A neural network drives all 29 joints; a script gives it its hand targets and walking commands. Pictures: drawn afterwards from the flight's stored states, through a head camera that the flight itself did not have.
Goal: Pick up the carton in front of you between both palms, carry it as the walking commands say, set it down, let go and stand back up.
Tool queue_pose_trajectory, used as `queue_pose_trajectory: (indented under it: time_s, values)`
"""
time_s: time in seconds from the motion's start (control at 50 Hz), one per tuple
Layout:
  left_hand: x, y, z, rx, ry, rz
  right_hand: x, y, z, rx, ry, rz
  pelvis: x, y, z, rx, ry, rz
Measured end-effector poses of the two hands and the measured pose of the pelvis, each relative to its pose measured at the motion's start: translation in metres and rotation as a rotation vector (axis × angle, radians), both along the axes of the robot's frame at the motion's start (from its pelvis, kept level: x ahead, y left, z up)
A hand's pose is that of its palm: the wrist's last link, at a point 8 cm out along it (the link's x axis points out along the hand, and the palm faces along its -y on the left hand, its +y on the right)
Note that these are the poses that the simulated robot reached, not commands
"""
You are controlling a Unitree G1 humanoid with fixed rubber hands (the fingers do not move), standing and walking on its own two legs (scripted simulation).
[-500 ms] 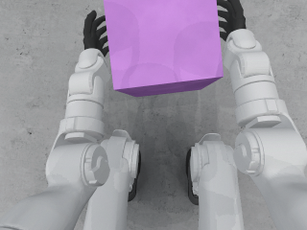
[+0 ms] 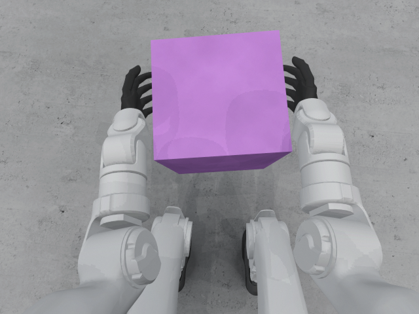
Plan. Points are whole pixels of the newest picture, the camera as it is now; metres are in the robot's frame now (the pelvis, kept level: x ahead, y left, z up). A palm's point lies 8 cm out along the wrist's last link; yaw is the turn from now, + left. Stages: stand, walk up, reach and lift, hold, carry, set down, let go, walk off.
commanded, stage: reach and lift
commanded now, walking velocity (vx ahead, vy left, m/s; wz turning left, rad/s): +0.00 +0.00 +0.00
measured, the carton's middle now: (218, 117) +0.49 +0.01 -0.12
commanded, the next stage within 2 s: none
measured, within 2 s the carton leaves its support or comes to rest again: neither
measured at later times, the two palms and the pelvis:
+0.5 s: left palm (85, 91) +0.43 +0.15 +0.11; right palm (358, 87) +0.44 -0.15 +0.11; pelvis +0.04 +0.00 +0.14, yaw -1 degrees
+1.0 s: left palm out of the picture +0.39 +0.15 +0.26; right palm out of the picture +0.39 -0.15 +0.26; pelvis +0.09 +0.00 +0.25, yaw -1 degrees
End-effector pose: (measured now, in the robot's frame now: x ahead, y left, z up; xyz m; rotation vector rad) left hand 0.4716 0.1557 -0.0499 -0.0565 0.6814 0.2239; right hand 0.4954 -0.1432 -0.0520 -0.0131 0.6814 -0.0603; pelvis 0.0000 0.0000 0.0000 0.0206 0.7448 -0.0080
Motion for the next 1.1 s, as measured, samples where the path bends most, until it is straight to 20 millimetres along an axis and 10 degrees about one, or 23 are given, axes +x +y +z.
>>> queue_pose_trajectory:
  time_s: [0.74, 1.1]
  values:
    - [-0.06, -0.003, 0.236, -0.005, 0.005, -0.066, -0.081, -0.004, 0.235, 0.01, 0.005, -0.077, 0.067, 0.002, 0.201, -0.019, -0.427, -0.003]
    - [-0.084, -0.005, 0.332, 0.026, -0.028, -0.12, -0.113, -0.006, 0.333, -0.016, -0.029, -0.083, 0.088, 0.005, 0.258, -0.027, -0.749, -0.004]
